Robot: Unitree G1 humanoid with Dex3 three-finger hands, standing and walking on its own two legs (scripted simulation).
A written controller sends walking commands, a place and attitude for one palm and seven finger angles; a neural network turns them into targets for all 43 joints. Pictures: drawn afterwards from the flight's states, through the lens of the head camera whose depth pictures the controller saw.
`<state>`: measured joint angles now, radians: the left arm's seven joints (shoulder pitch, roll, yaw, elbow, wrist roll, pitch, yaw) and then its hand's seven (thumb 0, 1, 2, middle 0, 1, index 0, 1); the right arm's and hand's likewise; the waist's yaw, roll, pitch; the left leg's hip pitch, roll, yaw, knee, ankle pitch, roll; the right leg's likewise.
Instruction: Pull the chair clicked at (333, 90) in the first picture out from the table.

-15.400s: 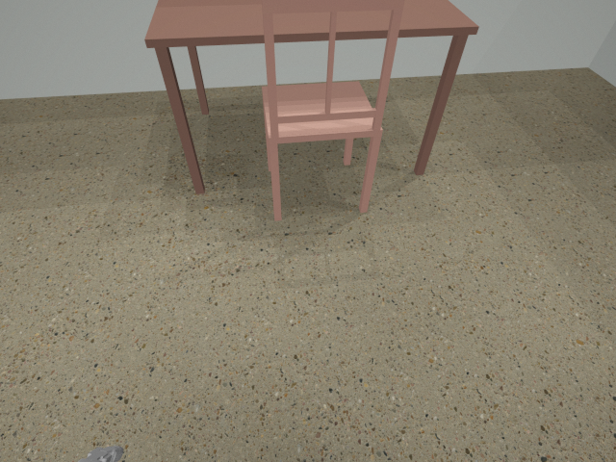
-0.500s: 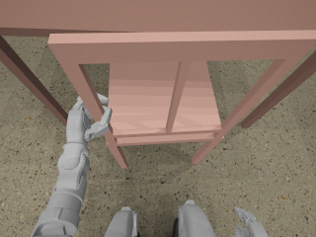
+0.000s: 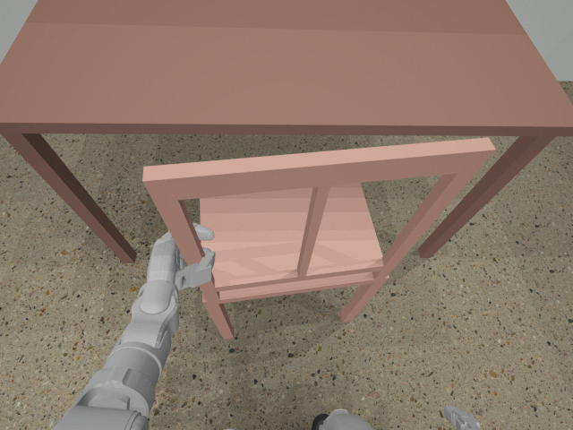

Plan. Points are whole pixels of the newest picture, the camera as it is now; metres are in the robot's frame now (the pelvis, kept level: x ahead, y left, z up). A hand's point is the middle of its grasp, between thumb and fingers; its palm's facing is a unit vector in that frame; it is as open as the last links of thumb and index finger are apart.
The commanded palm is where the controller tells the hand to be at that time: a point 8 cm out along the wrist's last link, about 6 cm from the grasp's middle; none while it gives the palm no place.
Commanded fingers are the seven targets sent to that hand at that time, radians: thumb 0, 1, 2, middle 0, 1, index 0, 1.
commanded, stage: step backward, pulling the chair out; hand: left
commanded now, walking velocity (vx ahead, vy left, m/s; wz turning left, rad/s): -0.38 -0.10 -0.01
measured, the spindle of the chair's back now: (309, 237) +0.41 -0.05 -0.06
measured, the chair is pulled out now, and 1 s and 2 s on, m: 0.03 0.12 0.25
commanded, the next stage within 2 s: none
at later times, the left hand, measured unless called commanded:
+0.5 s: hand (212, 304) +0.30 +0.11 -0.07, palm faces +0.01 -0.99 -0.13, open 5.7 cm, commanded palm +0.28 +0.16 -0.06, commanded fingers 0.00 0.90 0.90 -0.50 -1.45 -0.50 -1.45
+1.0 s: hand (219, 354) +0.23 +0.09 -0.07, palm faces -0.05 -0.99 -0.14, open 5.6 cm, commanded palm +0.21 +0.15 -0.06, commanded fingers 0.00 0.90 0.90 -0.50 -1.45 -0.50 -1.45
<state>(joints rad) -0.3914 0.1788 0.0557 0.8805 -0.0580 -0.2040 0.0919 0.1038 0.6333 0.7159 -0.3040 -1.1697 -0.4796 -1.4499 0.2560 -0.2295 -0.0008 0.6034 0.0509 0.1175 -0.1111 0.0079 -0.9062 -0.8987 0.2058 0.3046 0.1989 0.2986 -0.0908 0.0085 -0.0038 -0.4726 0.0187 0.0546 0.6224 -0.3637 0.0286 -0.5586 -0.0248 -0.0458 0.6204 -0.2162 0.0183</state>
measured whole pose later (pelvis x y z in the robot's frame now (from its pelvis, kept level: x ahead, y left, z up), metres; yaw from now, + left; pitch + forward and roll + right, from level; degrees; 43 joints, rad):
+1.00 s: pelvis -0.12 +0.00 +0.00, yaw -1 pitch +4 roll +2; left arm -0.40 0.12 -0.03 0.91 -0.06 -0.20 0.12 0.04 0.64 0.68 -0.21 -1.14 -0.50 -1.45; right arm 0.21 -0.27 -0.03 0.68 0.04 0.04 -0.11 0.01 -0.91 -0.90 0.20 0.30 0.20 0.30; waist -0.07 -0.03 0.12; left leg -0.36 0.00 0.05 0.57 -0.27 -0.01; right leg -0.52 -0.08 -0.02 0.57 -0.12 0.02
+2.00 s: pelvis -0.27 +0.01 +0.01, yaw -4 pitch +4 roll +0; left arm -0.36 0.14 -0.09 0.81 0.01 -0.14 0.11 0.03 0.68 0.77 -0.10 -1.15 -0.40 -1.36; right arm 0.19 -0.24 -0.02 0.65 0.00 0.05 -0.10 0.01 -0.91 -0.90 0.20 0.30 0.20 0.30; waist -0.06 -0.01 0.13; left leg -0.31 0.03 0.00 0.51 -0.26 -0.03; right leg -0.44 -0.04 -0.03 0.62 -0.25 0.00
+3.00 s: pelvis -0.45 +0.02 +0.01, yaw -4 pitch +3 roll +0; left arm -0.35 0.16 -0.10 0.82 0.01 -0.16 0.10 0.06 0.69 0.79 -0.09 -1.19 -0.37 -1.31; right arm 0.21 -0.21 0.00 0.66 0.00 0.05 -0.08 0.01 -0.91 -0.90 0.20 0.30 0.20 0.30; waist -0.04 0.02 0.13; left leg -0.36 0.07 0.00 0.52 -0.21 -0.05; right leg -0.32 -0.01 -0.03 0.55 -0.28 0.00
